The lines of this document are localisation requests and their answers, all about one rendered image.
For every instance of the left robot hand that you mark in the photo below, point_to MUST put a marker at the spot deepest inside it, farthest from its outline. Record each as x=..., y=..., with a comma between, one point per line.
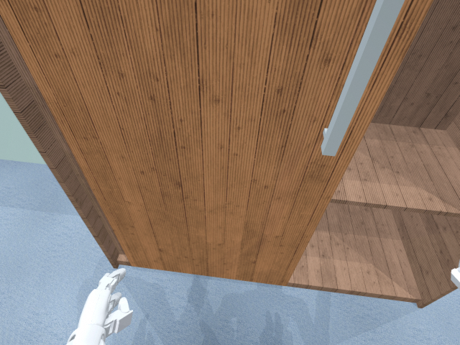
x=100, y=303

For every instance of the robot left forearm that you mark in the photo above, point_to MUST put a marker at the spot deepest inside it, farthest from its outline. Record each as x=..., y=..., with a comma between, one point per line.
x=90, y=334

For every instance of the handle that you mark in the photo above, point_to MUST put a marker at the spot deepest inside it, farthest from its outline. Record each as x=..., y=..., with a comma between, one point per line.
x=378, y=29

